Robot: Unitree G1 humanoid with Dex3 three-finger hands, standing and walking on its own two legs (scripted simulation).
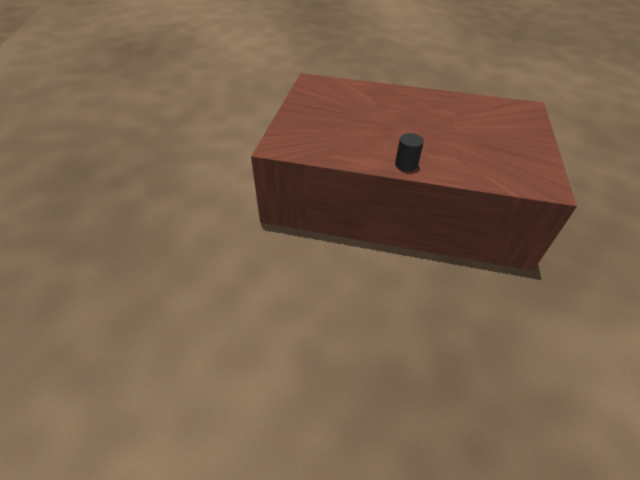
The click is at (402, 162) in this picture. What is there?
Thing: squat round
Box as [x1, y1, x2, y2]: [395, 133, 423, 171]
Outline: 412,133 406,133 400,137 395,164 398,168 402,170 413,170 417,166 423,139 420,136
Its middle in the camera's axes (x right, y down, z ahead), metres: +0.33 -0.34 +1.44
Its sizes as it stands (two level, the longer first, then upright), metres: 0.086 0.086 0.110
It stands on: a support 0.36 m high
